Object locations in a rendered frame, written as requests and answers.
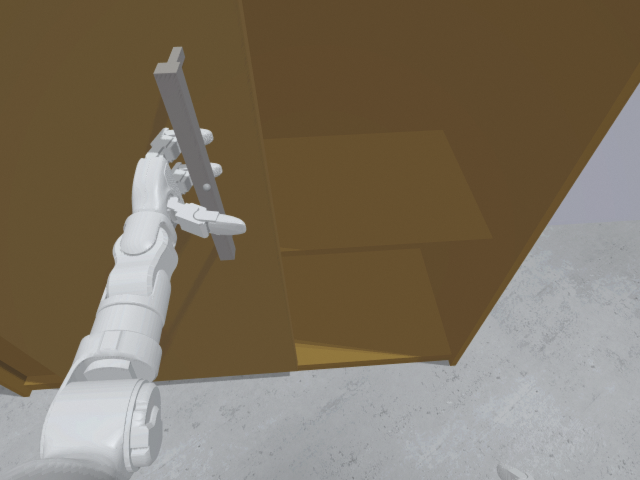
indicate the robot left upper arm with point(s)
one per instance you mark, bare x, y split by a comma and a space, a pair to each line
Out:
98, 430

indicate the left robot hand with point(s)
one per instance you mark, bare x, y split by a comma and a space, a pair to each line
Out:
155, 184

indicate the handle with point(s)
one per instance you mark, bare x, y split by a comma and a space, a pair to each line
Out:
174, 91

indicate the robot left forearm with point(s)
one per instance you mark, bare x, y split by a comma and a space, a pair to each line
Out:
124, 340

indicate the wardrobe door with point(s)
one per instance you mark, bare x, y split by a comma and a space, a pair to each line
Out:
79, 107
20, 361

